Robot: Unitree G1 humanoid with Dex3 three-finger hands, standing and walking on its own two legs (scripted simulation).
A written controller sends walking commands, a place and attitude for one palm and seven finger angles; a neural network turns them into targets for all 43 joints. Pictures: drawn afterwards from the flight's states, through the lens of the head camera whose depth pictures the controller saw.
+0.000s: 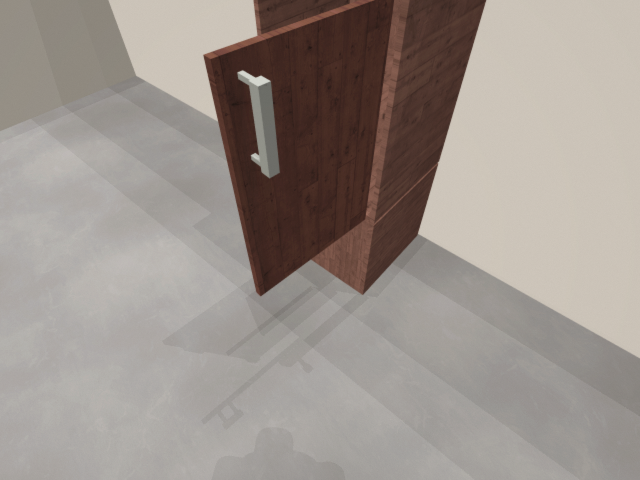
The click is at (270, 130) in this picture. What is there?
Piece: cupboard door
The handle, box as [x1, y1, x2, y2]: [237, 70, 279, 177]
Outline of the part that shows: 242,70 237,72 238,78 249,85 259,151 258,155 255,153 252,154 251,159 261,167 261,171 264,174 270,177 279,172 270,81 262,76 255,78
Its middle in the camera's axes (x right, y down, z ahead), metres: -0.10 -0.18 +0.61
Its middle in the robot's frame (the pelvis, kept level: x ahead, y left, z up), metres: +0.59 +0.13 +0.13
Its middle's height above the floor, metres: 0.91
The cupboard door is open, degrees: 84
